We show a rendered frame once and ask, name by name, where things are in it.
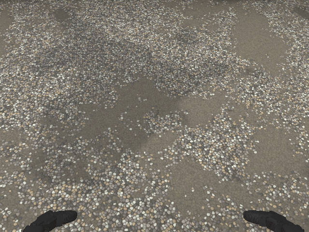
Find robot right hand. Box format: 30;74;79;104
243;210;304;232

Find robot left hand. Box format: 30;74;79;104
21;210;77;232

